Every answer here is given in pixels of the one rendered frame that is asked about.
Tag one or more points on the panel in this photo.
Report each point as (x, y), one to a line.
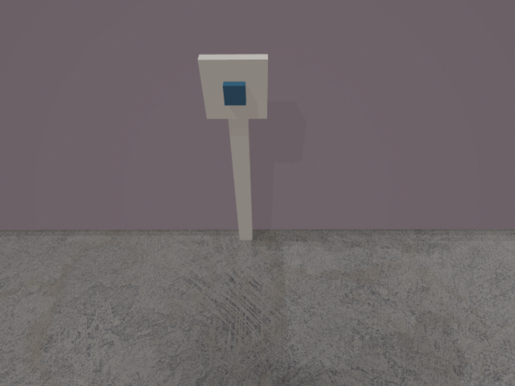
(253, 69)

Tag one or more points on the button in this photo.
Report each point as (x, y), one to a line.
(234, 93)

